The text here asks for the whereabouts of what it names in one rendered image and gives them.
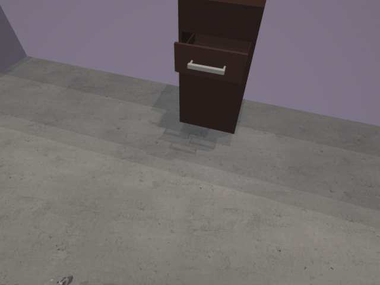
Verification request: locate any drawer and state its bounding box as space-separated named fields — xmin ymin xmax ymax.
xmin=174 ymin=33 xmax=252 ymax=84

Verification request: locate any cabinet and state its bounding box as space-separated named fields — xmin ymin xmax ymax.
xmin=178 ymin=0 xmax=266 ymax=134

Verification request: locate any handle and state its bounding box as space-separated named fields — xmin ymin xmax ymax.
xmin=187 ymin=60 xmax=226 ymax=75

